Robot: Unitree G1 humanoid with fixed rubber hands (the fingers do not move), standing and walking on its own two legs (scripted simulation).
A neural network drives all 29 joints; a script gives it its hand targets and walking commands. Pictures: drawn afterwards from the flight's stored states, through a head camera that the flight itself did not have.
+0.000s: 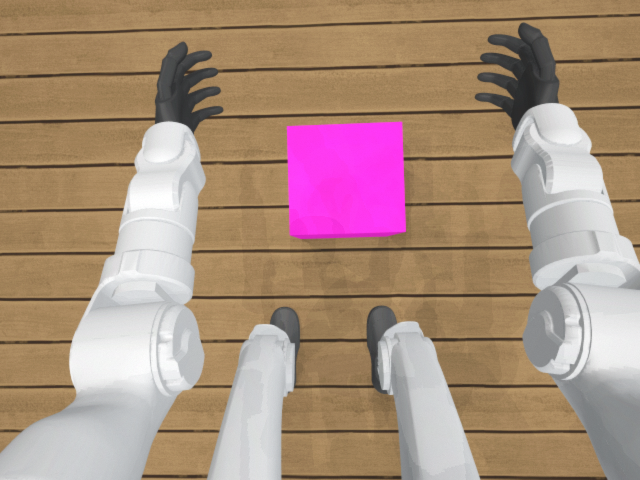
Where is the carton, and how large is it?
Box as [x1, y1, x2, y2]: [287, 122, 405, 238]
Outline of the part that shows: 401,122 287,126 290,235 299,238 385,236 405,231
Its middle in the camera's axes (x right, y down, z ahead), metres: +0.05 -0.11 +0.83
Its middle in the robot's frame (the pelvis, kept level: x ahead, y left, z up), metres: +0.49 -0.02 -0.51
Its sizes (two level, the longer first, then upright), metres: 0.210 0.200 0.250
